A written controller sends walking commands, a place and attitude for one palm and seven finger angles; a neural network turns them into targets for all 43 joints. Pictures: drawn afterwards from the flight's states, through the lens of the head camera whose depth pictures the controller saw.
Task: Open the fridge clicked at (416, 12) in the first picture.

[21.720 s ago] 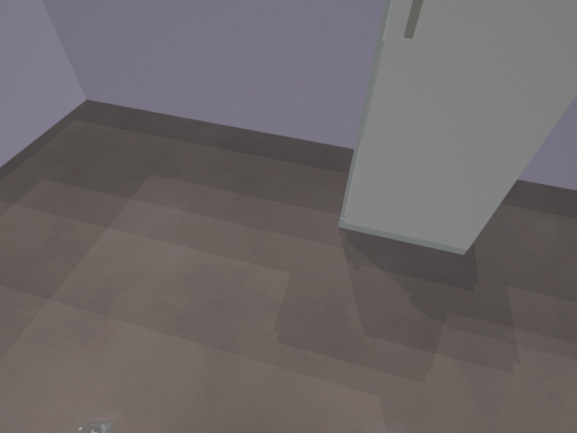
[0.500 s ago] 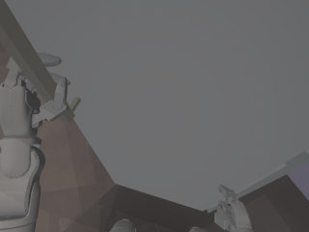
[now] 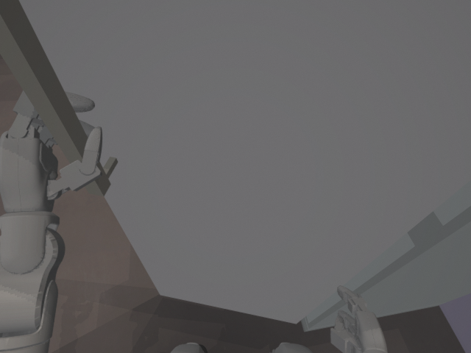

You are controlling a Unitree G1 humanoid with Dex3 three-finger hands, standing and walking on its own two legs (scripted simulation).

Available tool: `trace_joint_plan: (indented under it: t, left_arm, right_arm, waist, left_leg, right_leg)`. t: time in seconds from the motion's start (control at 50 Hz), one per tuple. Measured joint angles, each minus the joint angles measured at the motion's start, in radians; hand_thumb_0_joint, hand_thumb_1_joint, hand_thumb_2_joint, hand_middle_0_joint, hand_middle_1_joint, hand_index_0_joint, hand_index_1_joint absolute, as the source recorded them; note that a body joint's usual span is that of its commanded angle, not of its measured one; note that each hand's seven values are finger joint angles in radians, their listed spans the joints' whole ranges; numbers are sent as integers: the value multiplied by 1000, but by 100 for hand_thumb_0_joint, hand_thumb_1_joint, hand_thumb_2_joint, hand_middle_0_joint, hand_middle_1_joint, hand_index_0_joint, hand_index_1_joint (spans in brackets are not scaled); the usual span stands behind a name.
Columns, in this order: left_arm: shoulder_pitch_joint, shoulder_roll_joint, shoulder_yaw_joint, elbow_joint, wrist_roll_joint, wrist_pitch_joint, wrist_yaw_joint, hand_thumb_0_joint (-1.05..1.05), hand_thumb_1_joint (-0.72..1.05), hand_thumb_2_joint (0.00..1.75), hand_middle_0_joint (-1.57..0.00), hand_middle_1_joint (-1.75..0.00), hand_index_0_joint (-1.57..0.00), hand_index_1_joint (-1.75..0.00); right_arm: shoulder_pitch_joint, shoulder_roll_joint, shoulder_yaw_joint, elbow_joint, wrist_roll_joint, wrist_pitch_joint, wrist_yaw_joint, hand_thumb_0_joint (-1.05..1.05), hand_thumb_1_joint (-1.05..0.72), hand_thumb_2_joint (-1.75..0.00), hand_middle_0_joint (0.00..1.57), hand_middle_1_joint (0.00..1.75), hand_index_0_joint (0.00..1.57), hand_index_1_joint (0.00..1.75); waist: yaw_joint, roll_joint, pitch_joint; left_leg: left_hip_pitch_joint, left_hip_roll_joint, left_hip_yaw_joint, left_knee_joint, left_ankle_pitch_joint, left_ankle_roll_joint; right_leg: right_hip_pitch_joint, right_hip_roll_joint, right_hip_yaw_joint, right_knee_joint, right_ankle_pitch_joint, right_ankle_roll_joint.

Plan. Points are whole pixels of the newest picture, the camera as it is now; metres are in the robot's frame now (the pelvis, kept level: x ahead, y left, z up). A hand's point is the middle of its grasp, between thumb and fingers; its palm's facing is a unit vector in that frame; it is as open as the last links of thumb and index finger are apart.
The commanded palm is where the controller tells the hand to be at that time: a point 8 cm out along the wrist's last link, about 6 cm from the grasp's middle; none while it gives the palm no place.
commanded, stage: walk backward, drawing the door open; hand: left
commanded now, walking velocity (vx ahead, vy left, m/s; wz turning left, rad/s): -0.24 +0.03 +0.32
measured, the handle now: (69, 104) +0.33 +0.22 +0.26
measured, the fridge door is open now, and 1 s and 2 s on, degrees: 70 74 72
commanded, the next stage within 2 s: stop walking and hold the door back in 0.04 s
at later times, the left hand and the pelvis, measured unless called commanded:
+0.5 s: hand (69, 210) +0.23 +0.20 +0.21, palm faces +0.39 -0.91 -0.16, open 5.8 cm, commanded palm +0.22 +0.24 +0.19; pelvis -0.12 -0.04 -0.01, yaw +12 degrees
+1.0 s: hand (82, 180) +0.26 +0.20 +0.21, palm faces +0.38 -0.91 -0.16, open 5.6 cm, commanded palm +0.23 +0.24 +0.19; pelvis -0.14 -0.05 -0.01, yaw +12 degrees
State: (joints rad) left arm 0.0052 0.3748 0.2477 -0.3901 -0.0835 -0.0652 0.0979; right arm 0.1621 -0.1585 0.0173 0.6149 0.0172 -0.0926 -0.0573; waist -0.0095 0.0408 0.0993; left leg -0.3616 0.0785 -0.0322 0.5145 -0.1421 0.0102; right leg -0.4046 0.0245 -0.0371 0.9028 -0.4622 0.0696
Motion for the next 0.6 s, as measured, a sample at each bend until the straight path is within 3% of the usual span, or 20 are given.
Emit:
trace_joint_plan:
  t: [0.06, 0.12, 0.16, 0.2, 0.24, 0.28, 0.34, 0.44, 0.48, 0.54, 0.6]
  left_arm:
    - [-6, 4, 14, 23, -19, 8, 5, -13, 59, 81, -46, -145, -33, -136]
    - [-20, 22, 43, 42, -37, 21, 10, -13, 60, 80, -46, -143, -31, -136]
    - [-22, 15, 71, 50, -37, 17, 15, -14, 60, 79, -47, -144, -29, -135]
    - [-24, -12, 59, 82, -21, -8, 19, -14, 60, 79, -48, -143, -29, -135]
    - [-55, -35, 25, 141, 2, -28, 21, -14, 60, 80, -48, -144, -31, -136]
    - [-111, -40, -11, 231, 17, -52, 15, -14, 59, 80, -49, -145, -34, -137]
    - [-221, -41, -65, 370, 31, -66, 9, -13, 57, 80, -50, -146, -38, -138]
    - [-404, -67, -137, 547, 42, -55, 12, -11, 58, 80, -49, -146, -43, -139]
    - [-479, -70, -156, 598, 43, -46, 15, -10, 59, 80, -48, -147, -43, -140]
    - [-563, -72, -174, 696, 44, -55, 25, -9, 61, 80, -47, -147, -42, -140]
    - [-650, -80, -192, 799, 39, -39, 17, -7, 63, 80, -46, -147, -42, -140]
  right_arm:
    - [-9, 14, 18, -8, -5, -11, 0, 1, -90, -90, 20, 30, 20, 30]
    - [-17, 18, 30, -19, -8, -12, 3, 1, -90, -90, 20, 30, 20, 30]
    - [-41, 4, 33, -10, -7, 3, 4, 1, -90, -90, 20, 30, 21, 30]
    - [-41, -21, 20, 17, -7, 15, 1, 1, -90, -90, 20, 30, 21, 30]
    - [-21, -47, 9, 46, -5, 25, -12, 1, -90, -90, 20, 30, 21, 30]
    - [-3, -71, 2, 68, -5, 43, -29, 1, -90, -90, 20, 30, 20, 30]
    - [15, -104, -10, 81, -4, 64, -44, 1, -90, -90, 20, 30, 20, 30]
    - [13, -146, -31, 79, -4, 72, -45, 2, -91, -90, 20, 30, 20, 30]
    - [1, -150, -42, 65, -1, 65, -43, 1, -91, -90, 20, 30, 20, 30]
    - [-7, -114, -40, 56, 14, 55, -40, 1, -91, -90, 19, 30, 20, 30]
    - [20, -66, -14, 59, 25, 48, -32, 1, -91, -90, 19, 30, 20, 30]
  waist:
    - [12, 19, -2]
    - [27, 11, -9]
    - [34, 12, -2]
    - [43, 6, -5]
    - [56, -16, -18]
    - [58, -40, -35]
    - [54, -65, -57]
    - [41, -76, -87]
    - [30, -69, -80]
    - [29, -56, -49]
    - [30, -33, -40]
  left_leg:
    - [-18, 8, -34, -27, 43, -22]
    - [-60, -7, -56, -16, 69, -47]
    - [-124, -24, -64, 118, -87, -57]
    - [-184, -72, -61, 354, -237, -59]
    - [-202, -107, -26, 520, -276, -62]
    - [-177, -117, 12, 560, -277, -57]
    - [-88, -104, 52, 442, -282, -40]
    - [111, -80, 92, 78, -245, -9]
    - [143, -72, 92, -17, -130, 8]
    - [125, -58, 92, 21, -127, 8]
    - [121, -39, 67, -4, -110, 5]
  right_leg:
    - [77, 10, 9, -126, -7, -2]
    - [198, 3, 8, -366, 92, -20]
    - [196, -1, 6, -408, 191, -57]
    - [178, -22, -3, -383, 190, -68]
    - [181, -56, -11, -386, 188, -65]
    - [184, -91, -29, -391, 193, -60]
    - [172, -132, -58, -388, 204, -56]
    - [115, -162, -82, -366, 228, -39]
    - [75, -157, -77, -314, 209, -32]
    - [10, -101, -26, -127, 53, -36]
    - [-30, -57, -27, -20, 58, -34]
